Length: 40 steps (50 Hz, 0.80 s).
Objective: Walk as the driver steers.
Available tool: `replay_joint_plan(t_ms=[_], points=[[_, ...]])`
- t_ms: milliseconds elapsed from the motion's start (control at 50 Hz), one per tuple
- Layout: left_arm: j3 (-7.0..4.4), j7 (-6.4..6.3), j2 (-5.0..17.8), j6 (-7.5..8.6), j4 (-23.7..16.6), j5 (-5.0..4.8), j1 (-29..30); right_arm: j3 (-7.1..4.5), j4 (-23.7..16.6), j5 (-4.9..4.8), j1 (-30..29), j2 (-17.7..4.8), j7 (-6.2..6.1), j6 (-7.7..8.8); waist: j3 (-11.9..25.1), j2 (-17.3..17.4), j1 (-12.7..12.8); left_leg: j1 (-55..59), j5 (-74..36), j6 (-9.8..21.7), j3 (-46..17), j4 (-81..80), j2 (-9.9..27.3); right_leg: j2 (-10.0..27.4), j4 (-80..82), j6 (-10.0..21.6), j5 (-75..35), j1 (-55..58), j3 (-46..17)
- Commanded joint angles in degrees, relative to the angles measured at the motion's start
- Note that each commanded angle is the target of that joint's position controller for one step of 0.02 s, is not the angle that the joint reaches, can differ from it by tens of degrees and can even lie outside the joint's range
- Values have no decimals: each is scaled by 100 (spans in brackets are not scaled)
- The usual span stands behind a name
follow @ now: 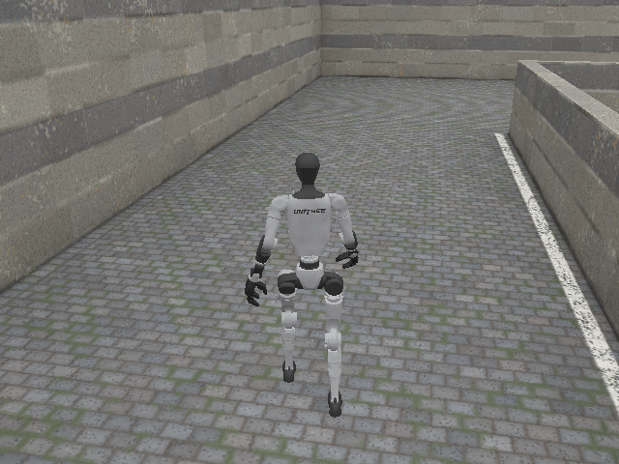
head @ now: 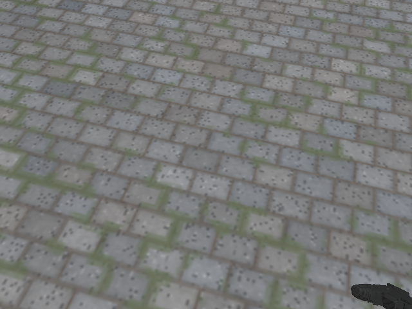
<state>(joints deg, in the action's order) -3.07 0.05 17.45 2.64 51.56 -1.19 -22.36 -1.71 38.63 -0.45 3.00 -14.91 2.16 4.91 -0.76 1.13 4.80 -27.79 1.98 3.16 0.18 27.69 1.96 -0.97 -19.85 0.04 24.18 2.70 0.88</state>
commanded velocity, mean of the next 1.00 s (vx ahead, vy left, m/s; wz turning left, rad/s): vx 0.12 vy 0.00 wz -0.38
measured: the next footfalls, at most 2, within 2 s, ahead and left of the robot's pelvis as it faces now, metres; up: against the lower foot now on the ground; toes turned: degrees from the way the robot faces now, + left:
right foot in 0.48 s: +0.22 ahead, -0.13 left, +0.00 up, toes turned -20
left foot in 0.90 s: +0.30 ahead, +0.11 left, +0.00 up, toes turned -25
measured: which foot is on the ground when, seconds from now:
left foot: down 0.00-0.48, up 0.50-0.88, down 0.90-1.00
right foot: down 0.00-0.02, up 0.04-0.46, down 0.48-1.00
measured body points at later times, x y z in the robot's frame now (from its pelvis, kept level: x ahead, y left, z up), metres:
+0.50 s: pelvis +0.17 -0.01 +0.00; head +0.20 -0.03 +0.45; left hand +0.39 +0.22 -0.09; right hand +0.22 -0.31 -0.12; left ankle +0.13 +0.12 -0.72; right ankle +0.21 -0.12 -0.73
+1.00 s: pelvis +0.21 +0.01 +0.01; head +0.23 +0.02 +0.46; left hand +0.47 +0.19 -0.10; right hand +0.20 -0.28 -0.10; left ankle +0.26 +0.12 -0.72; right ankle +0.20 -0.12 -0.72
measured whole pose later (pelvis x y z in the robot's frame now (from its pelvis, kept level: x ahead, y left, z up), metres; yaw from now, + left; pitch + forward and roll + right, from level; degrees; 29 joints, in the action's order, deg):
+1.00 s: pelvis +0.21 +0.01 +0.01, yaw -25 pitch +0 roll +0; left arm -2.9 -1.2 15.4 -1.7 40.5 1.1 -8.3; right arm -2.5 49.2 1.5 10.7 -14.4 -0.4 0.4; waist -1.2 -2.2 -0.4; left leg -14.6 16.0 0.2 -0.7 30.2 0.3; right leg -2.7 -32.6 -0.4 17.3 -19.4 -5.3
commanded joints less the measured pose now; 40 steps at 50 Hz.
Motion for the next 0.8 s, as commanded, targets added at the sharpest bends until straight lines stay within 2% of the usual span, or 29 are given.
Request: replay_joint_plan(t_ms=[20, 40, 60, 80, 100, 120, 140, 180, 220, 280, 320, 380, 420, 440, 460, 480, 500, 520, 540, 560, 580, 600, 620, 660, 720, 800], points=[[65, -18, 158, 97, -517, 140, -224, -583, 110, 207, 2167, -1745, -138, 42, 1961, 831, -1061, 4690, -328, 1028, -2249, 131, 1755, 186, -3888, 180, -1938, -2908, -43], [89, -1, 156, 188, -390, 55, -442, -519, 162, 165, 2274, -1474, -132, -8, 2528, 1540, -1057, 5059, -451, 1531, -3854, -592, 2361, -278, -5035, 16, 1039, -3855, -645], [-93, 2, 779, 212, -404, -96, -69, -395, 98, 134, 1904, -1110, -141, -20, 1707, 871, -1099, 4333, -860, 1292, -3031, -627, 2178, 31, -5489, 5, 930, -4186, -946], [-117, -16, 787, 197, -501, -114, 294, -328, 57, 128, 1507, -899, -156, -16, 1146, 642, -937, 3609, -1668, 1110, -2089, -611, 1956, 286, -5401, -16, 608, -4202, -760], [-127, -52, 690, 131, -492, -53, 414, -270, 87, 120, 1150, -703, -133, 1, 760, 354, -738, 2908, -2219, 972, -1439, -727, 1674, 468, -5068, -81, 337, -4018, -671], [-175, -87, 646, 21, -454, -17, 364, -239, 93, 112, 866, -556, -125, 29, 556, 432, -542, 2369, -2351, 844, -958, -903, 1478, 631, -4746, -124, 107, -3705, -646], [-174, -101, 531, -94, -432, -24, 239, -249, 122, 149, 690, -563, -125, 52, 469, 537, -399, 1911, -2454, 812, -663, -1083, 1381, 632, -4674, -182, -114, -3327, -557], [-170, -131, 337, -260, -515, -2, 185, -289, 175, 198, 462, -668, -166, 88, 361, 544, -237, 1531, -2751, 940, -225, -1321, 1377, 585, -4467, -297, -471, -3202, -442], [-161, -136, 242, -315, -709, 44, 406, -331, 256, 187, 378, -774, -254, 61, 291, 514, -224, 1534, -2710, 961, 132, -1442, 1378, 636, -3873, -338, -961, -3327, -399], [-149, -31, 186, -310, -911, 65, 769, -354, 343, 143, 339, -857, -380, -69, 377, 445, -357, 1711, -2357, 877, 622, -1449, 1270, 641, -2918, -292, -1814, -3085, -208], [-156, 52, 191, -319, -1078, 70, 1051, -380, 430, 104, 407, -942, -416, -160, 370, 371, -472, 1951, -2210, 866, 715, -1382, 1351, 616, -2482, -234, -1969, -3043, -116], [-218, 154, 302, -380, -1319, 83, 1316, -434, 535, 6, 479, -1066, -402, -300, 290, 343, -552, 2323, -1966, 807, 706, -1044, 1543, 563, -2080, -85, -1552, -3083, 3], [-266, 200, 366, -426, -1445, 76, 1341, -472, 562, -80, 433, -1133, -396, -375, 236, 390, -509, 2466, -1940, 698, 659, -658, 1653, 486, -1807, 67, -1154, -3028, 105], [-290, 211, 377, -432, -1466, 71, 1247, -479, 566, -127, 374, -1127, -403, -403, 251, 375, -422, 2493, -2006, 572, 714, -337, 1612, 391, -1468, 172, -1229, -2834, 204], [-346, 189, 456, -416, -1430, 82, 992, -474, 597, -154, 389, -1068, -412, -424, 368, 253, -275, 2379, -2127, 352, 890, 252, 1406, 200, -941, 324, -1705, -2303, 308], [-502, 94, 881, -391, -1374, 106, 581, -455, 678, -68, 736, -949, -395, -417, 675, -362, -176, 1961, -1582, -58, 1114, 1305, 945, 300, -508, 599, -3591, -1364, -157], [-669, -53, 1623, -393, -1453, 170, 362, -350, 446, 210, 765, -667, -350, -366, 973, -1850, -322, 125, 1681, -612, 1294, 3185, 121, 1663, -710, 1488, -6497, 35, -2109], [-569, -24, 1444, -336, -1578, 258, 387, -295, 337, 221, 609, -632, -305, -352, 1824, -1711, -195, -672, 3927, -738, 113, 4450, -472, 2397, -410, 2488, -5912, 470, -3416], [-492, 37, 1176, -265, -1629, 193, 581, -360, 359, 59, 342, -853, -268, -369, 1668, -960, -87, -852, 3725, -645, -414, 4721, -237, 2164, -258, 2293, -5306, 198, -2948], [-451, 21, 1001, -213, -1641, 116, 889, -359, 337, -24, 211, -805, -293, -392, 1250, -667, -241, -987, 3273, -557, -461, 4533, -95, 1829, -245, 1918, -4574, -176, -2452], [-417, -6, 868, -221, -1659, 39, 1137, -372, 391, 31, 178, -794, -359, -424, 932, -347, -349, -1008, 2887, -560, -454, 4107, 8, 1587, -142, 1622, -3950, -563, -2184], [-386, -64, 792, -253, -1694, 16, 1338, -408, 391, 84, 154, -881, -416, -462, 807, -446, -461, -775, 2589, -579, -460, 3734, 57, 1423, -42, 1477, -3556, -934, -2023], [-387, -98, 819, -293, -1735, 69, 1413, -400, 403, 87, 205, -829, -420, -488, 775, -616, -539, -492, 2392, -616, -387, 3529, -43, 1274, 26, 1431, -3451, -1223, -1943], [-404, -152, 848, -326, -1770, 128, 1416, -368, 477, 41, 388, -700, -424, -501, 890, -745, -583, -222, 2225, -705, -343, 2960, -152, 1195, 38, 1425, -3465, -1278, -1836], [-401, -202, 849, -348, -1748, 125, 1417, -307, 544, 34, 395, -586, -417, -530, 996, -801, -484, 267, 1946, -781, -313, 2216, -129, 1134, 13, 1369, -3021, -1478, -1733], [-331, -166, 779, -400, -1659, 184, 1439, -311, 543, 9, 341, -668, -359, -540, 783, -1023, -353, 695, 1849, -718, -244, 1561, -112, 1132, 67, 1294, -1919, -1760, -1960]])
